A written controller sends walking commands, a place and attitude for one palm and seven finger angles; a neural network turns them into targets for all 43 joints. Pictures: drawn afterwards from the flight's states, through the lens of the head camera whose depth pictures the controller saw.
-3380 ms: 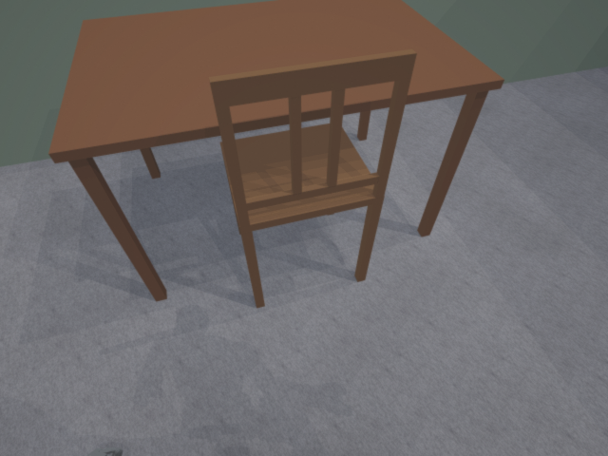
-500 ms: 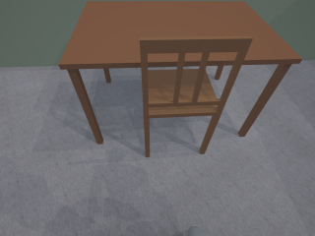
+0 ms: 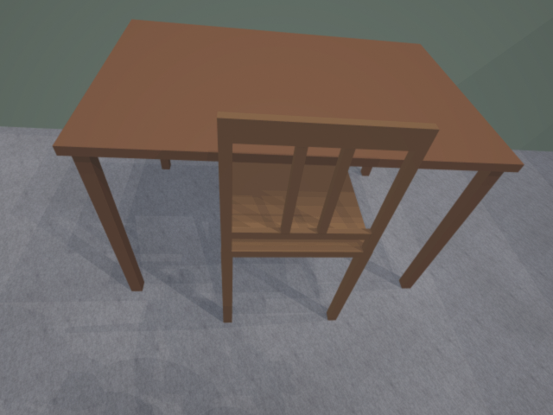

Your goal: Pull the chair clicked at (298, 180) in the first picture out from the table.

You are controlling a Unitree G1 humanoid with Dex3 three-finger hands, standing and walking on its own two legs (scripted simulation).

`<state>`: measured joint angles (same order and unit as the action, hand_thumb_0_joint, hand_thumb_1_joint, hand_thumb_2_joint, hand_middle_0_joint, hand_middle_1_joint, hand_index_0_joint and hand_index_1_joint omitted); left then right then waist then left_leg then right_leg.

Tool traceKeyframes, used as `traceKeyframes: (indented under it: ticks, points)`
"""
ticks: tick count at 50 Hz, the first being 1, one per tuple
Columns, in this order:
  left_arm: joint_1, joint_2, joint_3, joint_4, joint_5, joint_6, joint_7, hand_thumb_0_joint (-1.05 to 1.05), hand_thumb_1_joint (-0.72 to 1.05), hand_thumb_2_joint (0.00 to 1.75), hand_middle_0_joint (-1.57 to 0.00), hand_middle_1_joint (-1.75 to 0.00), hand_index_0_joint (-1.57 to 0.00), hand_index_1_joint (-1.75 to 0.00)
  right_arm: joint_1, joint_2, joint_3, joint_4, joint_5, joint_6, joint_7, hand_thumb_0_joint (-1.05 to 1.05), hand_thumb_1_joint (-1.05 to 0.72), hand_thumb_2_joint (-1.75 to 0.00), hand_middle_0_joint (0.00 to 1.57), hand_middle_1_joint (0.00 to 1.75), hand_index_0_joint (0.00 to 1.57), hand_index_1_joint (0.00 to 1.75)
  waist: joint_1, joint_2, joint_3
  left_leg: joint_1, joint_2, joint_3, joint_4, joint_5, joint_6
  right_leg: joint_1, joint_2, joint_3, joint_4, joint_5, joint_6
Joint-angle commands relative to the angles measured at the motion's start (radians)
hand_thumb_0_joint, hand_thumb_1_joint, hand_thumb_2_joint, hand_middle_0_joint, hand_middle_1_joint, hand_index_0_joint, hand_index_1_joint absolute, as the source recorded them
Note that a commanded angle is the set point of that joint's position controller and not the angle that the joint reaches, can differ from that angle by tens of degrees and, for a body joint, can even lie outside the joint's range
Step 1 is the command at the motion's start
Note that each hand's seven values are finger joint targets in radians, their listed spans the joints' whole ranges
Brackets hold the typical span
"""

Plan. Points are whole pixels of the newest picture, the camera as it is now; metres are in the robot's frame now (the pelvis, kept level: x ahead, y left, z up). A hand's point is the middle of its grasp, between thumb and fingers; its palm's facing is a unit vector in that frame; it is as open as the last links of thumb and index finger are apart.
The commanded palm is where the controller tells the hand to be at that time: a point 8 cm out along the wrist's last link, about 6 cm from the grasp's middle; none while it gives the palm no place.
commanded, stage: take the last steps up to it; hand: left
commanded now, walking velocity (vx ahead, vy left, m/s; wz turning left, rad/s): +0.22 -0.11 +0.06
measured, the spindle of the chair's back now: (292, 192) +0.60 -0.02 -0.07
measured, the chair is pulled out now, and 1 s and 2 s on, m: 0.00 0.00 0.00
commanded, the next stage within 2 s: come to a stop and stand still in 0.18 s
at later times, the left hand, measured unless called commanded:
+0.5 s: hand (220, 376) +0.22 +0.09 -0.16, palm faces +0.06 -0.97 -0.23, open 7.3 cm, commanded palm none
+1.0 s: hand out of the picture +0.11 +0.21 -0.17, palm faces +0.14 -0.94 -0.30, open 7.4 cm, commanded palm none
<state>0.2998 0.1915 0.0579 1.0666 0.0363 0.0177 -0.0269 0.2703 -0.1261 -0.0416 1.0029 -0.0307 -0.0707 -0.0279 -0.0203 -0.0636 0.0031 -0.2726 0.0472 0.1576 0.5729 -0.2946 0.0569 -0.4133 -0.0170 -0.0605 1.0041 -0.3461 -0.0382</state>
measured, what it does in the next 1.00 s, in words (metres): steps on the spot: right foot, then left foot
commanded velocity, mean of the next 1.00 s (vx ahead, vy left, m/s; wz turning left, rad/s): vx -0.04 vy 0.04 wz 0.01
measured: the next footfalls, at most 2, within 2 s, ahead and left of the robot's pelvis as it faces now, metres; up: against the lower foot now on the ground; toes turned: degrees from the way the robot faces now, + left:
right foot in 0.32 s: +0.24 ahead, -0.19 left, +0.00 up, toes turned -6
left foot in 0.80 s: +0.22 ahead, +0.02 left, +0.00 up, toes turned +10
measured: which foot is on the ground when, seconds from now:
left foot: down 0.00-0.32, up 0.34-0.78, down 0.80-1.00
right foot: up 0.00-0.30, down 0.32-0.82, up 0.84-1.00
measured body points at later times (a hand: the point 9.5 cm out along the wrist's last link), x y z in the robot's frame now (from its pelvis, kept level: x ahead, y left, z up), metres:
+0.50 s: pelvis +0.14 -0.09 +0.00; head +0.18 -0.10 +0.45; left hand +0.22 +0.14 -0.14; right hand +0.14 -0.32 -0.17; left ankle +0.09 +0.03 -0.67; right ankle +0.20 -0.19 -0.73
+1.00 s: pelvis +0.10 +0.00 -0.01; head +0.08 -0.01 +0.44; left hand +0.10 +0.26 -0.15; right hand +0.22 -0.23 -0.14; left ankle +0.14 +0.06 -0.73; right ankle +0.12 -0.11 -0.72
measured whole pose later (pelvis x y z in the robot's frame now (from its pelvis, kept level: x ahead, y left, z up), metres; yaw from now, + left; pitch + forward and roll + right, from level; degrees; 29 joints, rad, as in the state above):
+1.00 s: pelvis +0.10 +0.00 -0.01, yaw +3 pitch -3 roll +1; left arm 0.34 0.23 0.05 0.91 0.02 0.06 0.04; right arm 0.20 -0.18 -0.03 0.85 -0.02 0.05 0.00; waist 0.02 0.00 0.00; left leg -0.30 -0.07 0.08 0.62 -0.27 0.09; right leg -0.33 0.01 0.00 0.77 -0.41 -0.03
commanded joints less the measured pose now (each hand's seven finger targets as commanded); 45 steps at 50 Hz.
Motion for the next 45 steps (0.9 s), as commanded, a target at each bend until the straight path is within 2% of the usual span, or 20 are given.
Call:
traceKeyframes:
  ticks: [1,6,10,12,14,15,16,17,18,20,28,34,35,36,38,39,40,41,43,45]
  points:
    - [-0.017,0.041,0.020,-0.079,0.001,-0.032,-0.009,0.00,0.90,0.90,-0.20,-0.30,-0.20,-0.30,0.120,-0.140,-0.022,0.013,0.010,-0.020,-0.018,0.00,-0.90,-0.90,0.20,0.30,0.20,0.30,0.012,0.141,0.085,0.166,0.266,-0.275,-0.394,0.233,0.109,-0.267,-0.096,0.073,0.117,0.131,0.048]
    - [-0.084,0.014,0.003,-0.088,-0.008,-0.027,-0.002,0.00,0.90,0.90,-0.20,-0.30,-0.20,-0.30,0.176,-0.153,-0.026,0.052,0.008,-0.013,-0.014,0.00,-0.90,-0.90,0.20,0.30,0.20,0.30,-0.012,0.173,0.063,0.226,0.217,-0.144,-0.343,0.485,0.101,-0.232,-0.094,0.000,-0.095,0.142,0.067]
    - [-0.142,0.010,-0.002,-0.095,-0.014,-0.036,-0.001,0.00,0.90,0.90,-0.20,-0.30,-0.20,-0.30,0.183,-0.174,-0.039,0.069,-0.001,0.005,-0.008,0.00,-0.90,-0.90,0.20,0.30,0.20,0.30,-0.038,0.237,0.056,0.208,0.220,-0.114,-0.285,0.465,0.081,-0.103,-0.067,-0.050,-0.316,0.139,0.049]
    - [-0.102,0.025,0.006,-0.086,-0.013,-0.041,-0.001,0.00,0.90,0.90,-0.20,-0.30,-0.20,-0.30,0.152,-0.185,-0.043,0.068,-0.001,0.013,-0.008,0.00,-0.90,-0.90,0.20,0.30,0.20,0.30,-0.013,0.231,0.050,0.143,0.229,-0.127,-0.238,0.389,0.065,0.030,-0.051,-0.062,-0.393,0.154,0.033]
    - [0.067,0.070,0.022,-0.025,-0.009,-0.056,0.005,0.00,0.90,0.90,-0.20,-0.30,-0.20,-0.30,0.139,-0.167,-0.041,0.076,0.005,0.019,-0.003,0.00,-0.90,-0.90,0.20,0.30,0.20,0.30,0.063,0.118,-0.031,0.061,0.154,-0.082,-0.032,0.249,0.013,0.307,-0.023,-0.072,-0.517,0.240,0.027]
    - [0.168,0.143,0.037,0.009,-0.005,-0.073,0.018,0.00,0.90,0.90,-0.20,-0.30,-0.20,-0.30,0.166,-0.111,-0.028,0.076,0.014,0.018,0.003,0.00,-0.90,-0.90,0.20,0.30,0.20,0.30,0.102,-0.072,-0.110,-0.112,0.065,-0.023,0.203,0.019,-0.031,0.514,-0.190,0.115,-0.536,0.426,-0.012]
    - [0.197,0.227,0.043,0.006,-0.016,-0.077,0.030,0.00,0.90,0.90,-0.20,-0.30,-0.20,-0.30,0.199,-0.058,-0.012,0.055,0.026,0.029,0.000,0.00,-0.90,-0.90,0.20,0.30,0.20,0.30,0.080,-0.221,-0.155,-0.177,-0.022,-0.057,0.417,-0.339,-0.059,0.504,-0.412,0.355,-0.642,0.688,-0.091]
    - [0.134,0.185,0.025,-0.005,-0.023,-0.070,0.040,0.00,0.90,0.90,-0.20,-0.30,-0.20,-0.30,0.180,-0.066,-0.008,0.060,0.029,0.041,-0.015,0.00,-0.90,-0.90,0.20,0.30,0.20,0.30,0.063,-0.115,-0.134,-0.130,0.009,-0.149,0.461,-0.344,-0.061,0.385,-0.406,0.315,-0.656,0.810,-0.140]
    - [0.051,0.168,0.023,-0.019,-0.020,-0.070,0.047,0.00,0.90,0.90,-0.20,-0.30,-0.20,-0.30,0.184,-0.058,-0.008,0.069,0.028,0.048,-0.017,0.00,-0.90,-0.90,0.20,0.30,0.20,0.30,0.033,-0.174,-0.116,-0.132,0.018,-0.160,0.499,-0.309,-0.068,0.344,-0.386,0.295,-0.637,0.916,-0.144]
    - [-0.021,0.120,0.015,-0.047,-0.017,-0.055,0.066,0.00,0.90,0.90,-0.20,-0.30,-0.20,-0.30,0.143,-0.075,-0.015,0.079,0.034,0.066,-0.022,0.00,-0.90,-0.90,0.20,0.30,0.20,0.30,0.026,-0.088,-0.087,-0.137,0.025,-0.167,0.500,-0.256,-0.089,0.302,-0.356,0.196,-0.582,1.047,-0.161]
    - [-0.031,0.150,0.039,-0.093,-0.008,-0.023,0.098,0.00,0.90,0.90,-0.20,-0.30,-0.20,-0.30,-0.034,-0.111,-0.045,-0.027,0.010,0.145,0.008,0.00,-0.90,-0.90,0.20,0.30,0.20,0.30,0.045,-0.058,-0.050,-0.240,-0.022,-0.198,0.615,-0.139,-0.118,0.216,-0.370,0.165,-0.638,0.774,-0.185]
    - [-0.066,0.193,0.049,-0.145,0.009,-0.008,0.080,0.00,0.90,0.90,-0.20,-0.30,-0.20,-0.30,-0.088,-0.110,-0.043,-0.083,0.018,0.123,0.025,0.00,-0.90,-0.90,0.20,0.30,0.20,0.30,0.051,-0.136,-0.044,-0.106,-0.034,-0.146,0.314,-0.142,-0.102,0.162,-0.321,0.178,-0.682,0.359,-0.150]
    - [-0.049,0.214,0.024,-0.176,0.007,-0.023,0.118,0.00,0.90,0.90,-0.20,-0.30,-0.20,-0.30,-0.028,-0.163,-0.046,-0.161,0.027,0.095,0.028,0.00,-0.90,-0.90,0.20,0.30,0.20,0.30,-0.009,0.008,-0.230,-0.101,-0.081,-0.085,0.263,-0.254,-0.123,0.391,-0.346,0.291,-0.593,0.787,-0.133]
    - [-0.094,0.247,0.032,-0.200,0.003,-0.015,0.117,0.00,0.90,0.90,-0.20,-0.30,-0.20,-0.30,-0.029,-0.136,-0.039,-0.155,0.040,0.091,0.026,0.00,-0.90,-0.90,0.20,0.30,0.20,0.30,-0.018,0.016,-0.217,-0.024,-0.046,-0.098,0.066,-0.158,-0.113,0.376,-0.350,0.233,-0.491,0.749,-0.134]
    - [-0.065,0.168,0.009,-0.212,-0.009,0.010,0.103,0.00,0.90,0.90,-0.20,-0.30,-0.20,-0.30,-0.029,-0.177,-0.040,-0.189,0.020,0.087,0.018,0.00,-0.90,-0.90,0.20,0.30,0.20,0.30,-0.006,0.072,-0.097,0.075,-0.014,-0.119,-0.151,0.056,-0.073,0.129,-0.173,0.060,-0.399,0.158,-0.013]
    - [-0.043,0.123,0.004,-0.220,-0.013,0.024,0.091,0.00,0.90,0.90,-0.20,-0.30,-0.20,-0.30,-0.062,-0.241,-0.052,-0.220,0.007,0.091,0.020,0.00,-0.90,-0.90,0.20,0.30,0.20,0.30,0.010,0.213,-0.001,-0.028,0.130,-0.307,-0.220,0.008,-0.008,0.032,-0.078,-0.011,-0.360,-0.076,0.037]
    - [0.000,0.090,0.006,-0.226,-0.017,0.029,0.085,0.00,0.90,0.90,-0.20,-0.30,-0.20,-0.30,-0.115,-0.285,-0.056,-0.253,-0.004,0.100,0.018,0.00,-0.90,-0.90,0.20,0.30,0.20,0.30,0.035,0.234,0.069,-0.182,0.205,-0.366,-0.265,-0.083,0.065,0.050,-0.023,-0.014,-0.279,-0.103,0.042]
    - [-0.017,0.092,0.000,-0.231,-0.009,0.045,0.083,0.00,0.90,0.90,-0.20,-0.30,-0.20,-0.30,-0.131,-0.256,-0.049,-0.256,-0.004,0.095,0.021,0.00,-0.90,-0.90,0.20,0.30,0.20,0.30,0.018,0.289,0.095,-0.231,0.190,-0.426,-0.329,-0.158,0.086,0.032,0.009,0.008,-0.141,-0.133,0.027]
    - [0.000,0.097,0.007,-0.227,-0.009,0.042,0.073,0.00,0.90,0.90,-0.20,-0.30,-0.20,-0.30,-0.172,-0.229,-0.038,-0.253,0.001,0.104,0.018,0.00,-0.90,-0.90,0.20,0.30,0.20,0.30,0.034,0.243,0.108,-0.247,0.140,-0.366,-0.302,-0.133,0.090,0.014,0.023,0.083,0.021,-0.083,0.027]
    - [0.024,0.095,0.001,-0.231,-0.015,0.027,0.068,0.00,0.90,0.90,-0.20,-0.30,-0.20,-0.30,-0.168,-0.217,-0.032,-0.255,0.001,0.101,0.021,0.00,-0.90,-0.90,0.20,0.30,0.20,0.30,0.038,0.211,0.100,-0.196,0.135,-0.374,-0.280,-0.113,0.104,0.030,0.018,0.074,-0.075,-0.095,0.027]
